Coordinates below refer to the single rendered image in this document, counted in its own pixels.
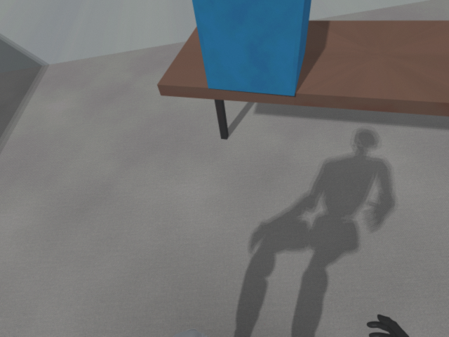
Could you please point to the carton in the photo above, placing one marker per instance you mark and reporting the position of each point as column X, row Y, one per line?
column 253, row 46

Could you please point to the robot right hand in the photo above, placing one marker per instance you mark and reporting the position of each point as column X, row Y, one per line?
column 387, row 324

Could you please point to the table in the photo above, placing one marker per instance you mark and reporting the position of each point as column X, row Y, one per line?
column 397, row 66

